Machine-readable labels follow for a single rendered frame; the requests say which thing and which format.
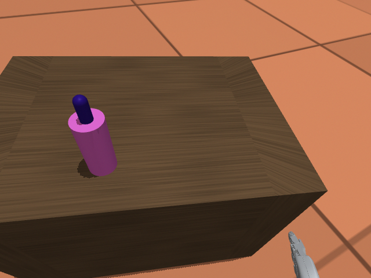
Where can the bottle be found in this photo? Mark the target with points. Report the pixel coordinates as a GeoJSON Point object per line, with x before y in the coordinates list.
{"type": "Point", "coordinates": [90, 130]}

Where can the right robot hand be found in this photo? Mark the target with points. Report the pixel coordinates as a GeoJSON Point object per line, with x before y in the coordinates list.
{"type": "Point", "coordinates": [304, 266]}

